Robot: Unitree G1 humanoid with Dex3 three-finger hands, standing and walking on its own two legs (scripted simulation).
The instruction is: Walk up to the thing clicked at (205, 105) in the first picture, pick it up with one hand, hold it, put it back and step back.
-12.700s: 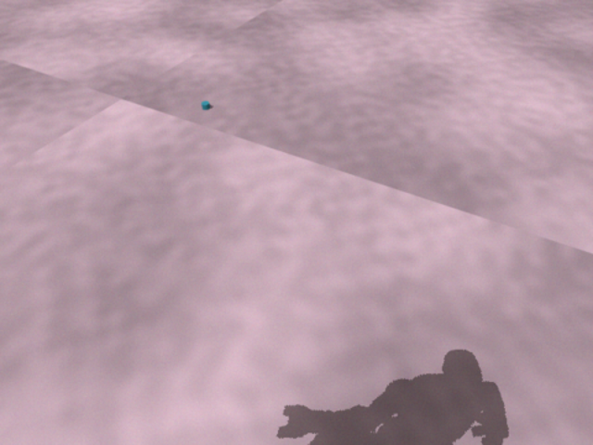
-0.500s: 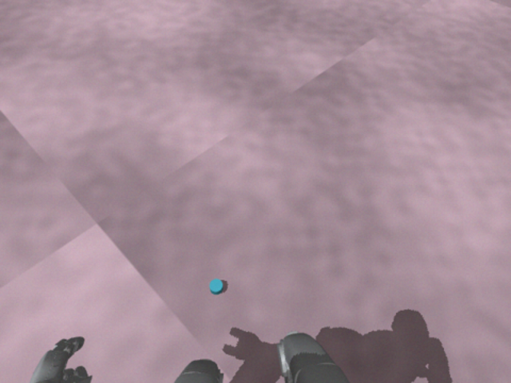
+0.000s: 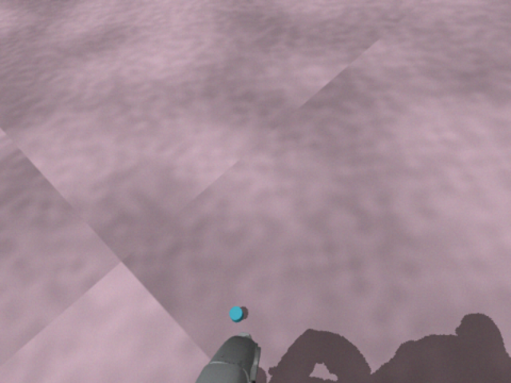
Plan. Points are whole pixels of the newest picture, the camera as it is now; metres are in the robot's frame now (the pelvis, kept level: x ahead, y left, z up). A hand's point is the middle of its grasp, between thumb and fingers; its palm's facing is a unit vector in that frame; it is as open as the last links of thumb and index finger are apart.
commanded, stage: walk up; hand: left
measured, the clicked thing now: (236, 314) +0.42 +0.21 -0.74
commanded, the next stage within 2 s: none
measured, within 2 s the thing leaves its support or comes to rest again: neither
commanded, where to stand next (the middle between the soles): +0.06 +0.02 m, yaw +0 degrees
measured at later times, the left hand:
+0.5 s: hand out of the picture +0.04 +0.28 -0.17, palm faces -0.06 -0.92 -0.38, open 7.4 cm
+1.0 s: hand out of the picture -0.01 +0.33 -0.14, palm faces +0.00 -0.93 -0.38, open 7.4 cm
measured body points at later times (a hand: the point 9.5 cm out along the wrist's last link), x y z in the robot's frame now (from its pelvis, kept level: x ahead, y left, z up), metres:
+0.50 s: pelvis -0.06 +0.02 -0.03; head -0.01 +0.02 +0.42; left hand +0.04 +0.33 -0.14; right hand +0.06 -0.31 -0.12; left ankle +0.06 +0.16 -0.73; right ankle -0.08 -0.08 -0.73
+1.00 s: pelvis -0.03 +0.04 +0.01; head -0.03 +0.05 +0.46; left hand -0.01 +0.37 -0.11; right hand +0.05 -0.27 -0.09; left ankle -0.01 +0.15 -0.73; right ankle -0.02 -0.09 -0.68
